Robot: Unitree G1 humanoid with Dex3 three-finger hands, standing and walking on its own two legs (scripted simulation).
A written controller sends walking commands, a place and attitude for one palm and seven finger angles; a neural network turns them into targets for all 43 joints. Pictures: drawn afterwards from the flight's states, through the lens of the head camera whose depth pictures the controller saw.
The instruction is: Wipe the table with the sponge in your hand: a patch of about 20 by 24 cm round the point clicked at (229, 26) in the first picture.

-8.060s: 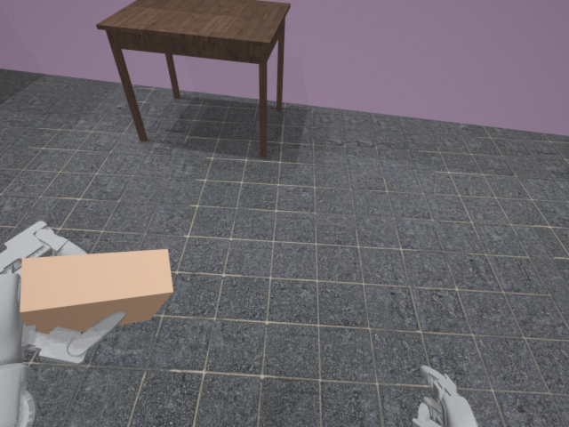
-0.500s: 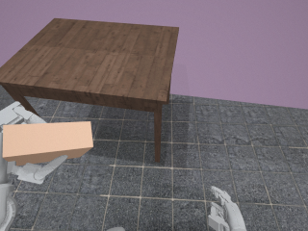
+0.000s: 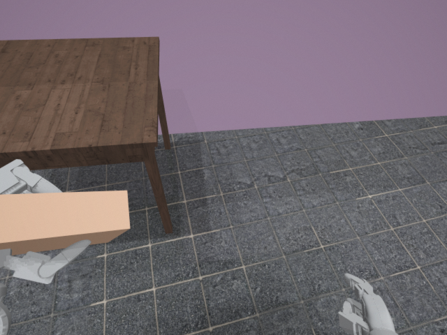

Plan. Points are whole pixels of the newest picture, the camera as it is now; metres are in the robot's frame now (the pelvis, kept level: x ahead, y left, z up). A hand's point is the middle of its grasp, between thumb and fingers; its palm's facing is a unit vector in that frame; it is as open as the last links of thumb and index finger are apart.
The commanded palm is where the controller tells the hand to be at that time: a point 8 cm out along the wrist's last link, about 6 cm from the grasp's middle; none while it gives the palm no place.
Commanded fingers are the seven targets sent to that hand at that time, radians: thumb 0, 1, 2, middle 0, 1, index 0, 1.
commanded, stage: turn to face it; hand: left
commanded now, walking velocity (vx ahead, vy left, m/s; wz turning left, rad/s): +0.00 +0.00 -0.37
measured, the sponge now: (83, 222) +0.23 +0.20 +0.15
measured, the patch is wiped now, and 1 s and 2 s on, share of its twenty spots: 0.00 0.00 0.00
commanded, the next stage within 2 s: take the last steps up to it in 0.22 s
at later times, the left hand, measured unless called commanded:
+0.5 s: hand (130, 240) +0.20 +0.13 +0.16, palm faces +0.10 -0.85 -0.52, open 9.1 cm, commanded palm +0.15 +0.21 +0.18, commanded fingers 0.00 0.10 1.30 -1.20 -1.60 -1.20 -1.60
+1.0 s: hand (130, 223) +0.22 +0.13 +0.17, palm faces +0.25 -0.86 -0.44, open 9.1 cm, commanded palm +0.16 +0.21 +0.18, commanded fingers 0.00 0.10 1.30 -1.20 -1.60 -1.20 -1.60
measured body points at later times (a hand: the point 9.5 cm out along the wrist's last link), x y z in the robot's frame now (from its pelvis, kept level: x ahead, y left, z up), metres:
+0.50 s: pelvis -0.06 -0.04 +0.00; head -0.01 -0.06 +0.45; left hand +0.19 +0.18 +0.19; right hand +0.03 -0.31 -0.11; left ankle -0.07 +0.10 -0.69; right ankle -0.03 -0.13 -0.73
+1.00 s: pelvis -0.03 -0.05 -0.01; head -0.02 -0.08 +0.44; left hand +0.20 +0.18 +0.20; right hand +0.10 -0.28 -0.12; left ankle -0.06 +0.08 -0.67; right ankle -0.05 -0.13 -0.73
